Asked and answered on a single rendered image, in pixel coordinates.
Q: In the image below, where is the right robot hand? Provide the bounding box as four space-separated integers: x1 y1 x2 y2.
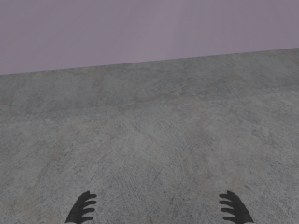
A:
219 190 254 224

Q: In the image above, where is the left robot hand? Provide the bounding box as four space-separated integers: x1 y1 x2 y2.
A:
65 191 97 224

